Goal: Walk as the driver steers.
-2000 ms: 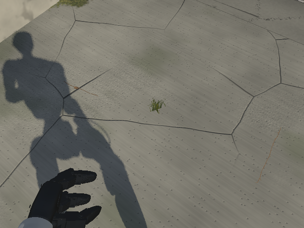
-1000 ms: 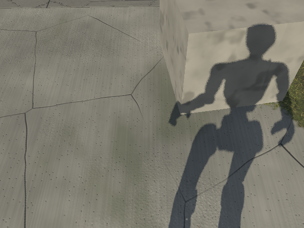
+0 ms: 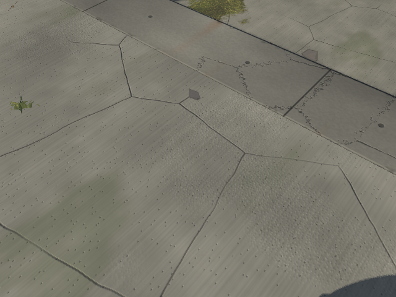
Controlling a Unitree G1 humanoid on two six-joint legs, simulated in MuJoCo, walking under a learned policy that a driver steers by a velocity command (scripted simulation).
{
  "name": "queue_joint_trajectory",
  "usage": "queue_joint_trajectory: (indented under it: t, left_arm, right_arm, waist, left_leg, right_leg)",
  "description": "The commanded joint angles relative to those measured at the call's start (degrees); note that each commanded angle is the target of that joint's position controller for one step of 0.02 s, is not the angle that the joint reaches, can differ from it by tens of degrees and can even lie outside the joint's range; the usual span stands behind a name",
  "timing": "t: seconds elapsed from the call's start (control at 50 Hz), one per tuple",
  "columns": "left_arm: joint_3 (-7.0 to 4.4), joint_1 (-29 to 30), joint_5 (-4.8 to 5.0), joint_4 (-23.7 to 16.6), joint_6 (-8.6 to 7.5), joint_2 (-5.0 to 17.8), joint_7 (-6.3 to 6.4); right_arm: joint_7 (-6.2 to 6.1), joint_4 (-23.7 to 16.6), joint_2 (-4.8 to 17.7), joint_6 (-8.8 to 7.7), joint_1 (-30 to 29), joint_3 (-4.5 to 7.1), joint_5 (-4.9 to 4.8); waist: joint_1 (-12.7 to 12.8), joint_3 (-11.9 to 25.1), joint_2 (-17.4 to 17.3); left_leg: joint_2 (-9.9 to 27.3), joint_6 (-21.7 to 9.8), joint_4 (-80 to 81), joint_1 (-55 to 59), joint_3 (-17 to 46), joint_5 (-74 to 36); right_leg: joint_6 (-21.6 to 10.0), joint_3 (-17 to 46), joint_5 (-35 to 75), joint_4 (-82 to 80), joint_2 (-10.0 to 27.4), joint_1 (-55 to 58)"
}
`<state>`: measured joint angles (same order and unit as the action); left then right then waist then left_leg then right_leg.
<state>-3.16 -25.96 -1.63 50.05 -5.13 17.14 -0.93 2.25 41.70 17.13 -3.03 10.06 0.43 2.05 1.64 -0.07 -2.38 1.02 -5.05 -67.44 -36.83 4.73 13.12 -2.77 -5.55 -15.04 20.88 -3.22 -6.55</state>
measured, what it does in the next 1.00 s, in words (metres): walks ahead, turning left: left foot, then right foot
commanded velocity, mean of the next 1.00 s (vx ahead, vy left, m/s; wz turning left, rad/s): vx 1.00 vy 0.00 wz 0.86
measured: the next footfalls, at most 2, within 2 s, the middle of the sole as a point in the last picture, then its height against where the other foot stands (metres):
left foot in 0.24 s outside the picture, level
right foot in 0.66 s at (197, 197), level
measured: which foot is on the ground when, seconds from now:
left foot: up 0.00-0.22, down 0.24-0.64, up 0.66-1.00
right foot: down 0.00-0.26, up 0.28-0.64, down 0.66-1.00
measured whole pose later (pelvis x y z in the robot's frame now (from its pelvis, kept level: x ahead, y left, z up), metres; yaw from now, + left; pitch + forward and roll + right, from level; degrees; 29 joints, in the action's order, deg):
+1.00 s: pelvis +0.92 +0.25 -0.02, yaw +51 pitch +1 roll -3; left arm -2.9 -30.0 -1.6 52.3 -5.4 17.9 0.1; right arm 5.4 33.4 19.1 0.0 -4.1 1.4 1.8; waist 4.4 -2.2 -1.8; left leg 2.4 -8.4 -51.5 -45.1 -5.9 2.5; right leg 3.1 -16.5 -23.3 12.4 0.3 10.8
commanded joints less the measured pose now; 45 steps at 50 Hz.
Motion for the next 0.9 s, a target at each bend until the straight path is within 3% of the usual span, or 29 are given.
queue_joint_trajectory:
  t: [0.02, 0.08, 0.12, 0.14, 0.18, 0.22, 0.24, 0.26, 0.28, 0.3, 0.32, 0.34, 0.38, 0.42, 0.46, 0.5, 0.52, 0.58, 0.6, 0.62, 0.64, 0.66, 0.68, 0.7, 0.72, 0.74, 0.76, 0.82, 0.9]
  left_arm:
    - [-0.79, 4.39, 0.53, -3.31, -2.5, 5.59, -0.47]
    - [-0.17, 2.51, 1.47, -2.1, -3.59, 4.36, -0.41]
    - [-0.33, -0.08, 1.43, -1.01, -3.69, 6.11, 0.09]
    - [-0.48, -0.65, 1.14, -0.92, -3.38, 7.25, 0.53]
    - [-1.07, -1.24, 0.19, -1.48, -1.76, 10.03, 1.91]
    - [-1.94, 1.99, -0.95, -2.96, 0.7, 12.73, 3.08]
    - [-2.19, 3.71, -1.26, -3.82, 1.28, 13.44, 3.15]
    - [-1.32, 5.0, -1.63, -5.13, 0.47, 8.14, 2.25]
    - [0.03, 3.0, 1.3, -12.51, -0.59, 5.32, 0.83]
    - [0.66, 9.98, 0.61, -12.91, -1.68, 6.81, 1.35]
    - [1.32, 11.77, 0.65, -13.36, -2.41, 5.96, 1.51]
    - [1.85, 13.8, -0.29, -13.82, -2.19, 4.72, 1.57]
    - [2.3, 13.36, -2.58, -13.68, 0.31, 4.35, 1.43]
    - [2.45, 15.85, -2.77, -15.26, 1.93, 4.2, 0.7]
    - [3.11, 23.72, -2.02, -18.8, 1.93, 3.1, -0.11]
    - [3.56, 27.7, -0.69, -20.2, 1.68, 2.23, -0.59]
    - [3.5, 28.39, -0.12, -20.27, 1.66, 2.62, -0.55]
    - [3.01, 27.83, 0.08, -19.99, 1.38, 4.55, -0.27]
    - [2.26, 24.71, -0.01, -18.94, 1.29, 6.51, 0.24]
    - [0.97, 17.54, 0.08, -16.93, 1.04, 9.38, 0.85]
    - [-0.43, 5.91, 0.19, -14.37, 0.78, 11.81, 1.84]
    - [-1.94, -6.02, -0.99, -12.44, 0.48, 15.64, 3.24]
    - [-2.52, -3.32, -3.19, -12.61, 0.61, 19.85, 2.94]
    - [-2.8, 3.6, -1.84, -13.28, 1.08, 16.19, 2.49]
    - [-1.59, 8.7, -1.49, -14.13, 1.37, 10.09, 2.24]
    - [-0.95, 9.82, -1.59, -12.99, 1.54, 7.01, 1.95]
    - [-0.64, 8.34, -1.69, -11.23, 1.52, 6.05, 1.97]
    - [0.18, 4.17, -0.04, -6.12, -0.13, 3.03, 0.93]
    - [0.07, 6.47, 0.27, -4.91, -1.83, 3.82, 0.41]
  right_arm:
    - [0.9, -4.92, 2.59, 0.34, -4.22, -0.01, -0.44]
    - [2.36, -6.63, 1.21, -0.2, -10.9, -0.57, -1.06]
    - [2.83, -6.87, 0.73, -0.41, -13.17, -0.64, -0.96]
    - [2.73, -6.48, 1.33, -0.46, -12.77, -0.44, -0.72]
    - [1.92, -5.05, 3.33, -0.43, -8.29, 0.24, -0.64]
    - [1.02, 0.06, 7.22, -0.59, 10.08, 2.18, -1.02]
    - [0.1, 3.33, 9.66, -0.37, 20.28, 3.92, -0.62]
    - [-1.2, 3.13, 13.0, 0.92, 18.21, 5.84, -2.01]
    - [-1.06, 1.09, 19.62, 2.02, 14.57, 7.27, -0.21]
    - [-1.67, 0.77, 16.89, 1.99, 16.35, 7.45, -0.38]
    - [-2.33, 2.95, 14.18, 1.44, 15.97, 7.05, -0.96]
    - [-2.57, 4.13, 11.77, 0.74, 14.83, 6.5, -1.13]
    - [-2.96, 3.73, 8.81, -0.48, 11.62, 5.08, -1.36]
    - [-2.44, 3.52, 9.26, -1.43, 11.53, 4.99, -1.83]
    - [-2.17, 3.16, 9.85, -1.87, 10.96, 5.28, -1.56]
    - [-1.62, 2.96, 10.54, -1.87, 10.95, 5.89, -2.08]
    - [-1.28, 3.08, 11.31, -1.86, 11.77, 6.25, -2.25]
    - [-1.41, 3.68, 12.65, -1.76, 13.65, 6.96, -2.5]
    - [-1.72, 3.57, 13.73, -1.68, 13.12, 7.25, -2.26]
    - [-1.78, 3.55, 15.57, -1.52, 12.38, 7.63, -1.8]
    - [-1.67, 2.95, 16.62, -1.72, 9.22, 7.75, -1.31]
    - [-1.75, 1.38, 10.2, -2.44, 7.61, 5.99, -1.11]
    - [-1.97, -1.78, 0.97, -2.19, 14.73, 3.47, -3.71]
    - [-2.57, -1.65, 5.79, -1.51, 13.08, 3.16, -2.29]
    - [-2.27, -0.92, 8.43, -0.75, 8.06, 3.69, -1.14]
    - [-1.45, -0.8, 8.34, -0.24, 5.33, 3.74, -0.7]
    - [-0.5, -1.38, 7.32, 0.34, 2.51, 3.67, -0.21]
    - [1.27, -4.84, 2.51, 2.57, -1.18, 2.27, -0.12]
    - [2.5, -9.83, 1.97, 2.98, -8.62, 1.09, -0.26]
  waist:
    - [-2.68, -7.61, 4.34]
    - [-1.17, -9.05, 3.81]
    - [-0.26, -8.8, 3.69]
    - [-0.71, -7.47, 4.7]
    - [-3.68, -1.78, 9.24]
    - [-12.46, 8.55, 11.1]
    - [-16.99, 12.55, 8.64]
    - [-12.86, 11.47, -4.12]
    - [-6.57, 19.84, -15.6]
    - [-9.73, 17.72, 0.92]
    - [-7.34, 9.41, 5.18]
    - [-4.32, 3.57, 8.01]
    - [-0.28, -0.15, 8.06]
    - [0.26, -3.06, 5.56]
    - [-1.31, -6.25, 2.92]
    - [-2.98, -5.87, 0.76]
    - [-4.14, -4.93, 0.12]
    - [-5.22, -2.76, -0.78]
    - [-3.66, -0.71, -0.61]
    - [0.13, 4.12, 0.56]
    - [7.63, 9.42, 1.1]
    - [12.09, 16.39, 6.43]
    - [3.89, 22.57, 25.85]
    - [2.03, 18.76, 23.17]
    - [2.19, 10.38, 13.8]
    - [1.97, 5.37, 7.4]
    - [1.96, 2.56, 5.77]
    - [-0.4, -1.72, 8.11]
    - [-3.04, -5.03, 7.62]
  left_leg:
    - [2.58, 0.76, 9.07, -5.67, -0.44, -10.16]
    - [2.4, -1.13, 23.28, 1.98, -6.94, -21.91]
    - [0.56, -3.12, 28.32, 4.03, -10.29, -24.12]
    - [-1.69, -3.98, 29.49, 4.71, -12.31, -22.33]
    - [-6.52, -5.74, 29.07, 7.7, -15.57, -13.33]
    - [-9.94, -8.11, 29.56, 25.51, -14.48, -5.56]
    - [-9.0, -9.66, 34.34, 38.89, -10.55, -3.58]
    - [-0.22, -10.87, 33.27, 49.86, 4.67, 0.62]
    - [13.6, -25.64, 43.77, 66.61, 39.83, 3.84]
    - [12.94, -22.9, 49.03, 65.43, 40.94, 0.26]
    - [11.4, -20.11, 50.94, 55.05, 35.1, -2.66]
    - [8.25, -17.61, 51.77, 45.13, 29.47, -6.42]
    - [4.2, -15.91, 52.85, 32.47, 23.08, -10.36]
    - [2.2, -15.81, 56.23, 24.32, 20.8, -9.18]
    - [-0.43, -14.69, 59.07, 17.96, 18.54, -10.53]
    - [-3.08, -11.36, 58.71, 14.82, 15.59, -16.53]
    - [-2.82, -10.13, 58.48, 15.3, 15.82, -19.34]
    - [-0.57, -7.32, 54.17, 23.03, 18.46, -26.27]
    - [-0.46, -6.16, 48.88, 26.81, 18.87, -34.0]
    - [-0.79, -4.8, 38.96, 28.81, 18.38, -41.74]
    - [-2.55, -3.36, 24.7, 24.61, 16.88, -41.78]
    - [-6.08, -2.46, 4.39, 15.24, 13.39, -24.9]
    - [-11.6, -1.06, -12.21, 0.25, 6.91, 17.99]
    - [-6.32, -2.2, -16.17, -5.74, 3.96, 11.53]
    - [-2.4, -1.98, -13.99, -6.58, 2.17, 5.36]
    - [-0.32, -1.48, -11.06, -5.58, 1.02, 2.73]
    - [1.14, -1.26, -9.45, -4.8, 0.69, 2.61]
    - [4.0, -1.11, -7.92, -7.09, -0.21, 1.77]
    - [4.24, -1.28, 1.68, -7.11, -3.76, -8.43]
  right_leg:
    - [-5.47, 5.93, 7.68, -18.83, 13.1, -5.54]
    - [-2.99, -3.04, 19.93, -22.53, 11.87, -5.73]
    - [-1.52, -5.6, 31.27, -22.37, 13.09, 0.75]
    - [-0.82, -6.84, 45.06, -19.05, 13.36, 5.81]
    - [0.66, -7.84, 73.5, -6.5, 14.65, 15.48]
    - [0.59, -7.5, 81.92, 19.88, 16.27, 14.2]
    - [0.51, -7.86, 71.48, 38.31, 14.95, 6.2]
    - [1.75, -5.81, 14.06, 58.49, 6.2, -12.22]
    - [5.1, 3.66, -12.93, 77.13, -1.66, -38.02]
    - [3.38, 10.46, -7.64, 73.79, 2.79, -42.89]
    - [2.88, 10.83, -5.5, 65.58, 5.78, -41.3]
    - [3.14, 10.48, -6.15, 58.48, 8.06, -38.26]
    - [4.79, 10.14, -8.52, 53.0, 9.58, -31.93]
    - [6.17, 8.7, -10.45, 43.73, 10.61, -29.71]
    - [6.96, 6.41, 0.02, 33.07, 10.13, -27.35]
    - [6.31, 5.18, 13.92, 21.51, 7.95, -19.74]
    - [5.92, 4.69, 18.41, 18.44, 6.72, -16.25]
    - [4.21, 5.98, 21.69, 11.06, 4.98, -10.58]
    - [3.73, 6.35, 17.8, 9.83, 3.58, -7.78]
    - [3.11, 5.97, 11.63, 10.6, 2.06, -0.56]
    - [2.96, 5.59, 6.72, 11.44, 3.35, 11.92]
    - [1.62, 16.79, -11.29, 11.73, 13.92, 25.38]
    - [-2.38, 48.34, -27.17, -2.01, 31.1, 32.97]
    - [-4.19, 57.69, -35.97, -7.14, 30.73, 26.49]
    - [-3.91, 45.73, -33.01, -6.39, 27.27, 18.29]
    - [-3.62, 35.37, -21.07, -5.75, 24.43, 12.13]
    - [-2.54, 27.19, -11.91, -6.22, 21.72, 8.38]
    - [-0.79, 14.64, 2.82, -8.38, 20.37, 4.02]
    - [0.45, -0.36, 19.52, -12.29, 17.84, -0.14]
Velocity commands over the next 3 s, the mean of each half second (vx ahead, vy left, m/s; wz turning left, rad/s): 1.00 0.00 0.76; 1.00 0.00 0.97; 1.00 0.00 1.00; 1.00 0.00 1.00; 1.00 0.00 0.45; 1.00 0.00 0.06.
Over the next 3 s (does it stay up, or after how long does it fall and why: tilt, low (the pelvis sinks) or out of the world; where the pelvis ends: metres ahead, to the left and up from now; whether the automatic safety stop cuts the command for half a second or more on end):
stays up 0.78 1.96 0.00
